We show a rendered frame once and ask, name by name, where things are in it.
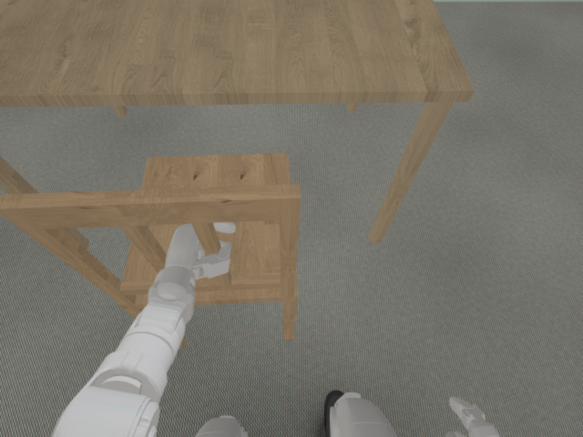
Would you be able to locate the robot right thigh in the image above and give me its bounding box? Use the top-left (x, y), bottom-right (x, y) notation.
top-left (330, 398), bottom-right (397, 437)

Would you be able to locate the robot thigh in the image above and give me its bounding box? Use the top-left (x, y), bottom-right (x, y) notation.
top-left (195, 418), bottom-right (248, 437)
top-left (330, 398), bottom-right (397, 437)

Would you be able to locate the chair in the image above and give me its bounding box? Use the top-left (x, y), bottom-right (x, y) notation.
top-left (0, 153), bottom-right (301, 347)

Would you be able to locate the robot left thigh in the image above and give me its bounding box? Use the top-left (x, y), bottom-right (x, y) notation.
top-left (195, 418), bottom-right (248, 437)

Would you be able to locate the robot left hand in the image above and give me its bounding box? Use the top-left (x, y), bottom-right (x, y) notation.
top-left (165, 222), bottom-right (236, 279)

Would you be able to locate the robot right hand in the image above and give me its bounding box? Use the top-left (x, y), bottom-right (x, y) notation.
top-left (445, 397), bottom-right (500, 437)

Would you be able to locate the left robot upper arm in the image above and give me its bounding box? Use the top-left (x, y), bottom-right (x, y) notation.
top-left (57, 386), bottom-right (159, 437)

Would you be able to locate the table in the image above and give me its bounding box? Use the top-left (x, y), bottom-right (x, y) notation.
top-left (0, 0), bottom-right (475, 250)

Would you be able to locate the left robot forearm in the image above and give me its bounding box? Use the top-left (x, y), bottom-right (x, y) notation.
top-left (51, 266), bottom-right (196, 437)

